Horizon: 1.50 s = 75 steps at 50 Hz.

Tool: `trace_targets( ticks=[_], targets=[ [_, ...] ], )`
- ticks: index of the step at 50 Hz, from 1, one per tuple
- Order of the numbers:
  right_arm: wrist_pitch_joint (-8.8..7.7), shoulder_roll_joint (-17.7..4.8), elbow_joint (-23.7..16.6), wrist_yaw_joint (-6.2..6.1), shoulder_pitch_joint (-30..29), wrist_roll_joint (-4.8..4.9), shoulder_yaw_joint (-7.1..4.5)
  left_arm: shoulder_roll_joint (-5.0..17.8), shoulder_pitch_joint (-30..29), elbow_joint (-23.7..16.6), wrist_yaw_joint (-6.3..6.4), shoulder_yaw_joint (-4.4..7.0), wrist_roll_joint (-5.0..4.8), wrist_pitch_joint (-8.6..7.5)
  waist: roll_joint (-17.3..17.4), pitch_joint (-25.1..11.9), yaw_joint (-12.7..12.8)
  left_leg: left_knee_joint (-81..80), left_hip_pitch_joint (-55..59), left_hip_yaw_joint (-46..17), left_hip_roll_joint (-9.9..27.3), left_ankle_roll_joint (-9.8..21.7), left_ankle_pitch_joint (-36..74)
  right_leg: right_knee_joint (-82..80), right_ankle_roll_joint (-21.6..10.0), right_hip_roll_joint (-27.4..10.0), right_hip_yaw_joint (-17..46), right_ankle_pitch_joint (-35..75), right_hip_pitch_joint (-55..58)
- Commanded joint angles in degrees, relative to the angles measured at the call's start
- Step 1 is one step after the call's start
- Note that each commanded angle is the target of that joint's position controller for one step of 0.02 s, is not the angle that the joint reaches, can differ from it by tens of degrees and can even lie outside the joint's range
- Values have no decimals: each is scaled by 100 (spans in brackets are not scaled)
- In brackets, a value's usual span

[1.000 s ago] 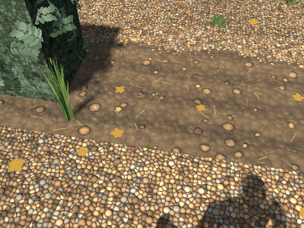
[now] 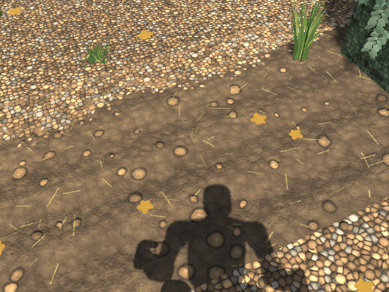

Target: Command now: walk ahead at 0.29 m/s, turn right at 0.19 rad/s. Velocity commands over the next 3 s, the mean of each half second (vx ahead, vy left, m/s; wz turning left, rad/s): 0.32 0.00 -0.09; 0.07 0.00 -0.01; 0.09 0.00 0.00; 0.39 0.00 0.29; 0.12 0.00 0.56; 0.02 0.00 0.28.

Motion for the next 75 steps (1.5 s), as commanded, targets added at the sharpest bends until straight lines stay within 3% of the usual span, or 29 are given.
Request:
trace_targets(
  ticks=[1, 6, 13, 15, 17, 18, 19, 20, 21, 23, 25, 27, 30, 32, 34, 35, 36, 37, 38, 39, 42, 49, 64, 65, 67, 68, 70, 73, 75],
  targets=[
    [-18, -418, -148, -67, 584, -37, -193, 853, -172, -285, 56, 284, 22, -231, -595, -612, -158, -349, -94, -104, 95, 18, 747, -1664, -933, -1427, 1774, -1401, 446],
    [-161, -288, -343, -64, -198, -33, -161, 954, 342, 73, 226, 332, -31, -301, -626, -512, 105, -1817, -491, -255, 122, 28, 1443, -1765, -836, -1583, 1791, -1405, 978],
    [-279, -274, -398, 55, -594, 81, -111, 1106, 714, 418, 206, 391, -114, -279, -751, -334, 328, -3176, 254, -14, -135, 140, 1147, -1641, -709, -1678, 1607, -1648, 1080],
    [-343, -215, -407, 97, -575, 51, -85, 987, 780, 538, 193, 347, -91, -230, -661, -259, 282, -3701, 692, 131, -257, 303, 981, -1261, -645, -1577, 1461, -1238, 1079],
    [-378, -231, -235, 110, -49, -30, -114, 750, 808, 623, 202, 253, -82, -175, -572, -505, 20, -4312, 1761, 224, -352, 451, 1309, -509, -380, -1215, 1203, -432, 882],
    [-387, -505, -177, 83, 341, -96, -172, 452, 729, 584, 222, 161, -29, -190, -185, -757, -79, -4426, 2506, -406, 245, 646, 2053, 354, -52, -829, 813, -410, 503],
    [-336, -1108, -182, 48, 490, -158, -300, 153, 948, 509, 231, 92, 61, -289, 1141, -842, 147, -4527, 3538, -1649, 1219, 1219, 3311, 1678, 373, -67, 54, -1685, -863],
    [-288, -943, -81, 66, 888, -113, -306, 571, 778, 448, 235, 164, 63, -351, 1509, -983, -159, -4767, 3778, -2560, 1868, 1853, 3280, 2480, 559, -178, 122, -2827, -1661],
    [-298, -753, -126, 87, 889, -72, -251, 955, 622, 487, 241, 278, 7, -344, 979, -863, -224, -4765, 3752, -2521, 1767, 1897, 3215, 3123, 589, -374, 340, -2814, -1872],
    [-259, -590, -241, 96, 342, -69, -194, 820, 490, 623, 263, 294, -6, -212, 556, -675, -17, -4840, 3300, -1789, 1333, 1541, 3296, 3202, 631, -641, 324, -2141, -1826],
    [-216, -305, -249, 70, -107, -92, -98, 511, 463, 741, 287, 242, -1, -99, 561, -527, 227, -4979, 2575, -1057, 917, 1326, 4003, 2462, 700, -732, 275, -1411, -1026],
    [-190, -289, -159, 34, -242, -92, -95, 270, 465, 848, 289, 169, -7, -76, 732, -609, 302, -4925, 2202, -428, 551, 1223, 4588, 1677, 749, -610, 83, -922, -155],
    [-160, -402, 35, 17, -97, -54, -118, 348, 207, 895, 294, 166, -23, -45, 734, -717, 204, -4861, 2341, -375, 586, 1274, 4962, 950, 761, -534, 25, -515, 346],
    [-127, -369, 144, 15, -106, -14, -97, 409, 106, 937, 299, 171, -40, -17, 667, -665, 185, -4852, 2429, -501, 656, 1294, 4544, 518, 709, -568, 61, -373, 572],
    [-96, -308, 248, 23, -139, 45, -66, 420, 74, 1010, 301, 175, 3, -21, 481, -520, 296, -4790, 2295, -532, 522, 1111, 3498, -337, 542, -583, 49, 273, 1104],
    [-100, -273, 318, 36, -5, 23, -54, 541, 59, 1046, 313, 199, 61, -21, 315, -492, 260, -4775, 2184, -555, 390, 939, 2822, -484, 454, -734, 217, 779, 1459],
    [-121, -201, 340, 62, 115, -71, -33, 755, 83, 1066, 338, 239, 83, -10, 24, -539, 144, -4682, 1958, -457, 154, 769, 2047, -343, 339, -1010, 441, 1569, 1898],
    [-136, -187, 442, 96, 477, -90, -55, 966, -14, 1131, 359, 304, 7, 25, -441, -560, -130, -4751, 1681, -281, -162, 622, 1502, -44, 173, -1064, 432, 1645, 2220],
    [-118, -154, 500, 87, 381, -64, -31, 762, -104, 1172, 346, 292, -65, 59, -536, -458, -3, -4770, 1694, -107, -294, 514, 1233, -39, 143, -961, 409, 1115, 2090],
    [-76, -182, 484, 62, 118, -32, -26, 578, -148, 1214, 336, 256, -67, 67, -455, -280, 113, -4697, 1699, -13, -342, 448, 1120, -107, 182, -902, 417, 910, 1907],
    [60, -183, 523, -11, 37, -41, -32, 536, -242, 1386, 315, 227, -27, -7, -502, -196, 86, -4543, 1873, 37, -355, 400, 1455, -101, 226, -856, 392, 1218, 1806],
    [146, -193, 740, -36, -2, -19, -51, 607, -399, 1757, 315, 195, -49, -39, -278, -244, 75, -4398, 2228, 67, -335, 360, 1774, -27, 186, -819, 366, 1448, 1830],
    [164, -196, 1161, -77, 36, -39, 19, 578, -526, 2233, 322, 113, -38, 34, -136, 51, 102, -4506, 2120, 103, -314, 291, 1121, -214, 243, -677, 278, 557, 1699],
    [168, -178, 1236, -79, 157, -29, 20, 551, -427, 2302, 321, 109, -42, 45, -143, -36, 94, -4525, 2139, 157, -366, 318, 521, -219, 233, -600, 209, -142, 1706],
    [169, -295, 1215, -100, 149, 39, -14, 648, -316, 2339, 328, 152, -105, 55, -44, 238, 131, -4497, 1832, 68, -370, 530, -1100, -133, 156, -434, 112, -2384, 1304],
    [141, -311, 1164, -115, 148, 60, -15, 671, -327, 2312, 331, 159, -116, 20, -38, 479, 124, -4541, 1667, -76, -290, 639, -1722, -150, 109, -449, 166, -3039, 985],
    [0, -325, 1154, -116, 376, 117, -14, 603, -402, 2235, 305, 147, -153, -141, 6, 819, 45, -4671, 1600, -473, -50, 846, -2188, -33, 51, -509, 243, -3233, 554],
    [-215, -613, 1279, -61, 911, 165, -111, 355, -711, 2042, 164, 102, -192, -420, 711, 921, -95, -5399, 2332, -1880, 906, 1392, -2272, 1042, 172, -344, -290, -1943, -236],
    [-292, -656, 1207, -11, 772, 166, -123, 323, -623, 1997, 92, 83, -197, -511, 832, 1035, 53, -5456, 2254, -2299, 1297, 1574, -1569, 1174, 61, -467, -300, -1705, -203]
  ],
)
Next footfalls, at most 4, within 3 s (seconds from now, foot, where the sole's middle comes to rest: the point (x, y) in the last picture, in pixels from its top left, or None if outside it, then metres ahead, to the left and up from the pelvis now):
0.36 left None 0.20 0.18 -0.77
0.70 right None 0.26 -0.06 -0.77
2.02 left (157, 253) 0.61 0.18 -0.77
2.56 right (205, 223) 0.72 0.00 -0.77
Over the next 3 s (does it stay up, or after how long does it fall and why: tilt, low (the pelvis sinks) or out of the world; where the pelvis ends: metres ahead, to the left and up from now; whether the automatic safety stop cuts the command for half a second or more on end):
stays up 0.59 0.09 0.00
